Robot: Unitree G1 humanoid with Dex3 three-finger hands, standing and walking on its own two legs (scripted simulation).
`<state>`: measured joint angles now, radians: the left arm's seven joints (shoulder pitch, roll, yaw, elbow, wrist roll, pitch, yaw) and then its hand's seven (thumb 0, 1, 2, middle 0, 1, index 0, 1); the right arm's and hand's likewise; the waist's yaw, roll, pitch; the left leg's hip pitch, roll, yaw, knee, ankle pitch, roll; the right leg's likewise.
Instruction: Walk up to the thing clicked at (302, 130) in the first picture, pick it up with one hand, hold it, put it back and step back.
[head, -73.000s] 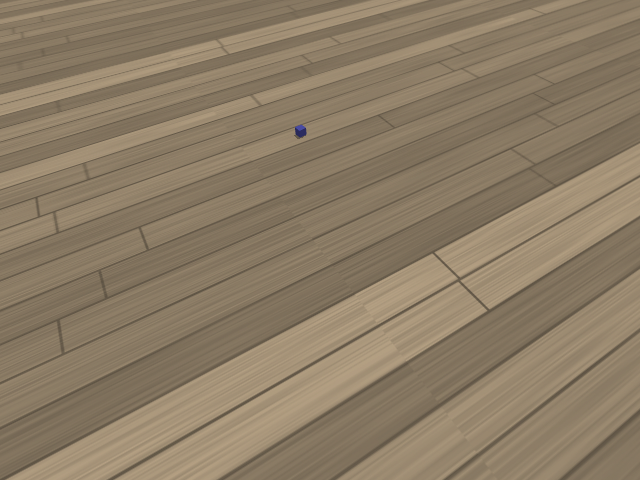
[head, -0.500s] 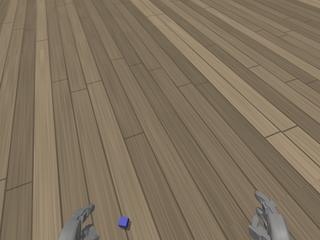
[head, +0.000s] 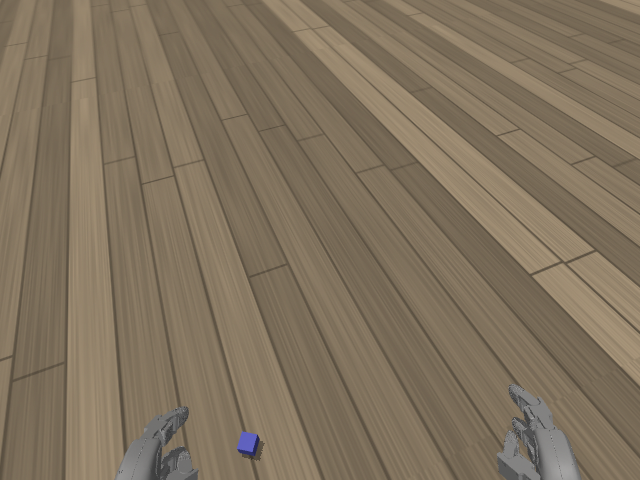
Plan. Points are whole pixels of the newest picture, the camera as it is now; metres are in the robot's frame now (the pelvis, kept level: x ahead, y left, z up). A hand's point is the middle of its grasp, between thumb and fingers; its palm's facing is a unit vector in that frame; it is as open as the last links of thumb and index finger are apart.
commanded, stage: home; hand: left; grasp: from above
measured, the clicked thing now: (248, 443) +0.36 +0.24 -0.69
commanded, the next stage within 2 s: stand in 0.38 s
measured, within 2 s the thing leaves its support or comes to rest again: neither
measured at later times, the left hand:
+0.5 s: hand (196, 474) +0.17 +0.18 -0.05, palm faces +0.02 -0.97 -0.23, open 7.4 cm
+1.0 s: hand out of the picture +0.06 +0.24 -0.11, palm faces +0.07 -0.95 -0.31, open 7.4 cm
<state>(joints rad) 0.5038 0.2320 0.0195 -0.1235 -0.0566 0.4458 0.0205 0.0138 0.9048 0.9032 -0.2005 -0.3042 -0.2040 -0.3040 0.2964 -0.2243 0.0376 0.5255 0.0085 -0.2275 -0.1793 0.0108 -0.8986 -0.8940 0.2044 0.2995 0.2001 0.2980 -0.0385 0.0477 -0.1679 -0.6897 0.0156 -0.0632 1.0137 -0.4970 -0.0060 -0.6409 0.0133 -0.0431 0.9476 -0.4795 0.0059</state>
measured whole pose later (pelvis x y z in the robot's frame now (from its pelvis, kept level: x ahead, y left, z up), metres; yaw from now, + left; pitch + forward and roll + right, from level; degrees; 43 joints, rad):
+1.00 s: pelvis +0.00 +0.01 +0.06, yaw +2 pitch -3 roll +0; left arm 0.19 0.28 0.04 1.01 0.03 0.02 0.04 0.01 0.90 0.90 -0.20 -0.30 -0.20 -0.30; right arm 0.18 -0.28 -0.03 1.04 -0.04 -0.01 -0.03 0.01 -0.90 -0.89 0.20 0.30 0.20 0.30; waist 0.02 0.00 0.05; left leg -0.19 -0.04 -0.05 0.50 -0.26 0.02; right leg -0.16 -0.05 -0.04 0.48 -0.28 0.03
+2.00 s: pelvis +0.01 -0.01 +0.07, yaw +3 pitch -3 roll +0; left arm 0.10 0.31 0.03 1.15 0.02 -0.01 0.02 0.01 0.90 0.90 -0.20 -0.30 -0.21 -0.30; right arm 0.11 -0.32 0.00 1.13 -0.02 -0.01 -0.02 0.00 -0.90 -0.89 0.20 0.30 0.20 0.30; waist 0.01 0.02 0.05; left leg -0.12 -0.01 -0.09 0.36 -0.19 -0.01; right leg -0.07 -0.02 -0.07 0.33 -0.21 0.00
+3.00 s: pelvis +0.01 -0.02 +0.07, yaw +3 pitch -2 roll +0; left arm 0.12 0.33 0.01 1.14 0.01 -0.01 0.00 0.01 0.90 0.90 -0.20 -0.30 -0.21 -0.30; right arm 0.13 -0.34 0.01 1.14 -0.01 -0.01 -0.01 0.00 -0.90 -0.89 0.20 0.30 0.20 0.30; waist 0.01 0.01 0.04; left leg -0.12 0.00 -0.09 0.34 -0.19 -0.02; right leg -0.08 -0.01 -0.07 0.32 -0.21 -0.01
